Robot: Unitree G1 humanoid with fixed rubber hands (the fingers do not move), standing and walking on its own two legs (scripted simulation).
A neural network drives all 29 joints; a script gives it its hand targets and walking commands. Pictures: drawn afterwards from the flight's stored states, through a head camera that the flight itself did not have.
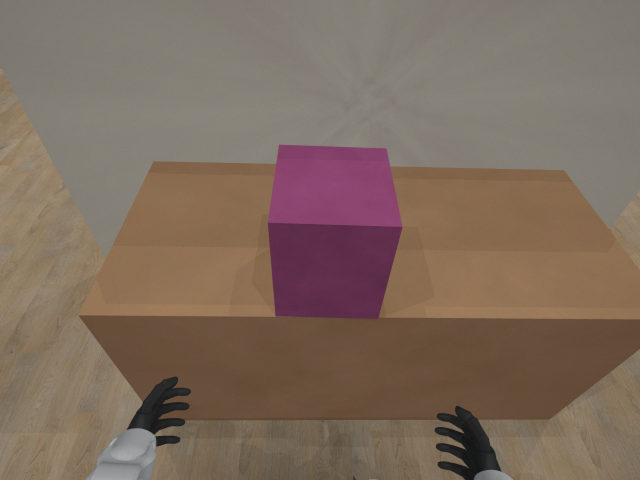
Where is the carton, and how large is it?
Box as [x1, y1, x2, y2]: [268, 145, 402, 318]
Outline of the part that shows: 279,145 268,218 275,315 377,318 402,226 386,148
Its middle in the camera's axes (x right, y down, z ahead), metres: +0.02 -0.01 +0.74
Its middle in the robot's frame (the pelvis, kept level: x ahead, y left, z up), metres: +0.57 -0.03 -0.05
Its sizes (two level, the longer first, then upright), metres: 0.210 0.200 0.250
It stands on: a pedestal, 0.56 m high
